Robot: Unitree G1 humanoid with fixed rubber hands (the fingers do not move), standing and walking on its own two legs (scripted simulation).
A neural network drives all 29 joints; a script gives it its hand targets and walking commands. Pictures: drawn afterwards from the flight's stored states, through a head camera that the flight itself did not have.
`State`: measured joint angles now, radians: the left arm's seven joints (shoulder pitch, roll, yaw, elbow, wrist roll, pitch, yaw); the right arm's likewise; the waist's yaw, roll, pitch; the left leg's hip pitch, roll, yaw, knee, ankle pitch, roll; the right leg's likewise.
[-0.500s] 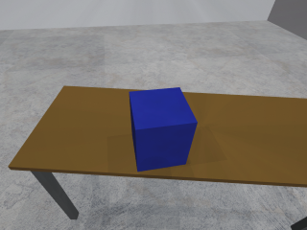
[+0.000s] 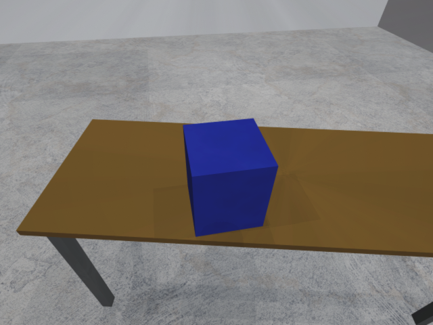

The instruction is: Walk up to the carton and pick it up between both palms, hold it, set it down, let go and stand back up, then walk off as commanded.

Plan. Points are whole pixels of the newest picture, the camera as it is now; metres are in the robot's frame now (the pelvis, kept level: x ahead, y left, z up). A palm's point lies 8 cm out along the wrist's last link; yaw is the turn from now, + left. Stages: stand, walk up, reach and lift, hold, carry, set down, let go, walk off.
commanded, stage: walk off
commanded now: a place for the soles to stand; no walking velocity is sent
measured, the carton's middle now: (224, 177) +0.49 +0.00 -0.01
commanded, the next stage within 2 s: none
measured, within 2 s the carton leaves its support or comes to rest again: neither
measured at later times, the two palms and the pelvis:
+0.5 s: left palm out of the picture -0.06 +0.27 -0.12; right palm out of the picture +0.02 -0.30 -0.16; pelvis -0.09 -0.04 -0.03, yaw -1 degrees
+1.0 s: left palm out of the picture -0.11 +0.27 -0.13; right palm out of the picture -0.10 -0.29 -0.17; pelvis -0.20 -0.01 -0.03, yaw +0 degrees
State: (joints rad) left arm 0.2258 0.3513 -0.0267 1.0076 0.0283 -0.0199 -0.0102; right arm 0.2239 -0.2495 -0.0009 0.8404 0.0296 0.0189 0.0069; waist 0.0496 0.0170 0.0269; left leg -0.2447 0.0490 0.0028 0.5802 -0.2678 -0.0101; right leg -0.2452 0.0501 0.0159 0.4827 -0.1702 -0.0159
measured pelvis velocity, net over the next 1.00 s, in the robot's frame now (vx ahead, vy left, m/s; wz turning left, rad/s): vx -0.20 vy -0.01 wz -0.01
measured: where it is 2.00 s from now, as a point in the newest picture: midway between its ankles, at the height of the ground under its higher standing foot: outside the picture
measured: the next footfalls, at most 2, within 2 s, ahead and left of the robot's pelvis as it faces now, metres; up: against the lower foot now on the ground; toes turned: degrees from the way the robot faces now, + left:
right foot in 0.44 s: -0.06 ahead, -0.11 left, +0.00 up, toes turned +2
left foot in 1.10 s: -0.18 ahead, +0.13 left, +0.00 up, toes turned -9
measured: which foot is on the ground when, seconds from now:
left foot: down 0.00-0.44, up 0.46-1.00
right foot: down 0.00-0.14, up 0.16-0.42, down 0.44-1.00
